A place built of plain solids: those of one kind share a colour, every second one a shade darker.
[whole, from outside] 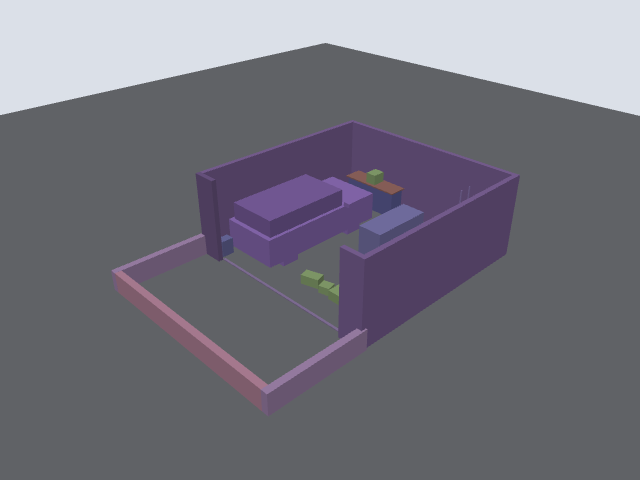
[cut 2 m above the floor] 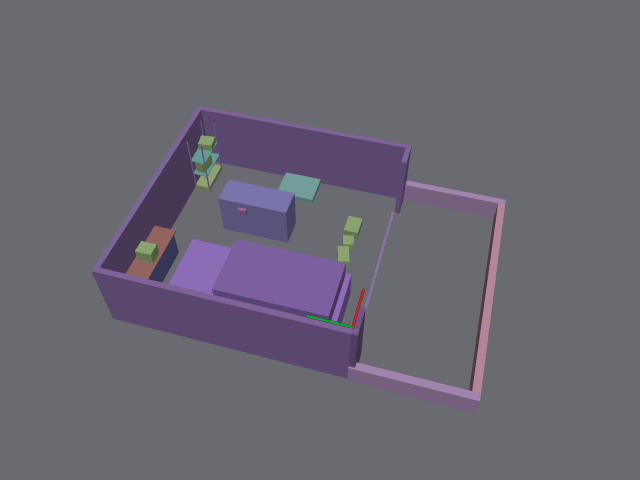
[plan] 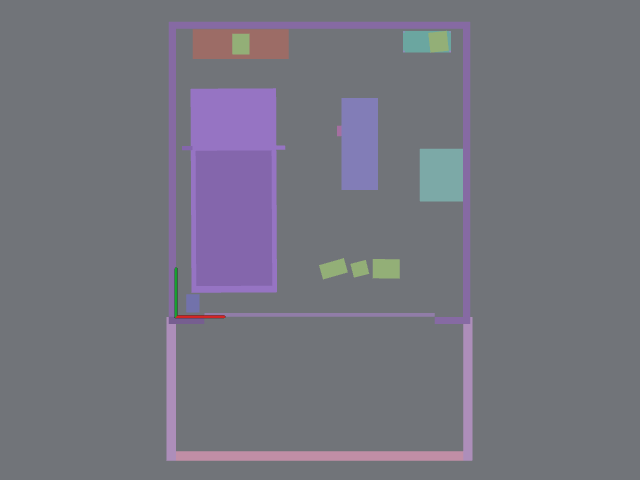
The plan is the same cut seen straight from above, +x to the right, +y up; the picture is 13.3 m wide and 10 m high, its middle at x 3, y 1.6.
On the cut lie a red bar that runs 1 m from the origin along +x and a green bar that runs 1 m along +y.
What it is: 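A double domestic garage of the 2000s; 6.0 x 6.0 m, 2.50 m to the ceiling, its up-and-over door open, a house door of 0.82 x 2.0 m over a step, a workbench 0.9 m high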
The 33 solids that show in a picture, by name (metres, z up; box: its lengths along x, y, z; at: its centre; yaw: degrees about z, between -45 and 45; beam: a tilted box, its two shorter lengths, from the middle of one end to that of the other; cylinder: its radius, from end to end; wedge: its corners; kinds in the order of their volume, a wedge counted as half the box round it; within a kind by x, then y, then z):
{
 "car_1": {"box": [0.22, 0.09, 0.13], "at": [0.23, 3.51, 1.11], "yaw": 0.3},
 "car_2": {"box": [1.79, 4.25, 0.86], "at": [1.2, 2.63, 0.61], "yaw": 0.3},
 "car_3": {"box": [1.59, 2.82, 0.52], "at": [1.21, 2.05, 1.3], "yaw": 0.3},
 "car_4": {"box": [0.23, 0.55, 0.4], "at": [1.97, 3.92, 0.15], "yaw": 0.3},
 "car_5": {"box": [0.23, 0.55, 0.4], "at": [1.98, 1.29, 0.15], "yaw": 0.3},
 "car_6": {"box": [0.22, 0.09, 0.13], "at": [2.17, 3.52, 1.11], "yaw": 0.3},
 "wall_1": {"box": [0.15, 6.3, 2.58], "at": [-0.07, 3.0, 1.24]},
 "wall_2": {"box": [0.74, 0.15, 2.58], "at": [0.22, -0.07, 1.24]},
 "wall_3": {"box": [6.28, 0.15, 2.58], "at": [2.99, 6.08, 1.24]},
 "wall_4": {"box": [0.74, 0.15, 2.58], "at": [5.76, -0.07, 1.24]},
 "wall_5": {"box": [0.15, 6.3, 2.58], "at": [6.05, 3.0, 1.24]},
 "bike_hold_1": {"box": [0.76, 1.92, 1.29], "at": [3.83, 3.6, 0.59]},
 "bench_legs_1": {"box": [1.9, 0.5, 0.91], "at": [1.35, 5.68, 0.41]},
 "drive_wall_end_1": {"box": [6.18, 0.2, 0.66], "at": [2.99, -2.9, 0.28]},
 "drive_wall_1": {"box": [0.2, 3.0, 0.66], "at": [-0.1, -1.5, 0.28]},
 "drive_wall_2": {"box": [0.2, 3.0, 0.66], "at": [6.08, -1.5, 0.28]},
 "box_cardboard_1": {"box": [0.36, 0.44, 0.34], "at": [1.35, 5.68, 1.07]},
 "box_cardboard_2": {"box": [0.54, 0.31, 0.33], "at": [3.28, 1.0, 0.12], "yaw": 16.0},
 "box_cardboard_3": {"box": [0.33, 0.3, 0.28], "at": [3.83, 1.0, 0.09], "yaw": 14.3},
 "box_cardboard_4": {"box": [0.57, 0.41, 0.33], "at": [4.38, 1.0, 0.12], "yaw": -0.7},
 "box_cardboard_5": {"box": [0.48, 0.26, 0.36], "at": [5.08, 5.73, 0.8], "yaw": -11.0},
 "box_cardboard_6": {"box": [0.39, 0.42, 0.21], "at": [5.47, 5.73, 1.23], "yaw": 6.4},
 "landing_1": {"box": [0.9, 1.1, 0.21], "at": [5.53, 2.95, 0.06]},
 "shelf_plinth_1": {"box": [1.0, 0.45, 0.2], "at": [5.23, 5.73, 0.05]},
 "bin_recycle_1": {"box": [0.28, 0.38, 0.55], "at": [0.35, 0.28, 0.23]},
 "bench_top_1": {"box": [2.0, 0.62, 0.04], "at": [1.35, 5.68, 0.88]},
 "door_sill_1": {"box": [4.8, 0.08, 0.08], "at": [2.99, 0.04, -0.01]},
 "bike_1": {"box": [0.76, 0.22, 0.14], "at": [3.73, 3.87, 1.0]},
 "shelf_board_1": {"box": [1.0, 0.45, 0.025], "at": [5.23, 5.73, 0.61]},
 "shelf_board_2": {"box": [1.0, 0.45, 0.025], "at": [5.23, 5.73, 1.11]},
 "shelf_post_1": {"box": [0.035, 0.035, 1.85], "at": [4.75, 5.53, 0.88]},
 "shelf_post_2": {"box": [0.035, 0.035, 1.85], "at": [4.75, 5.93, 0.88]},
 "shelf_post_3": {"box": [0.035, 0.035, 1.85], "at": [5.71, 5.53, 0.88]}
}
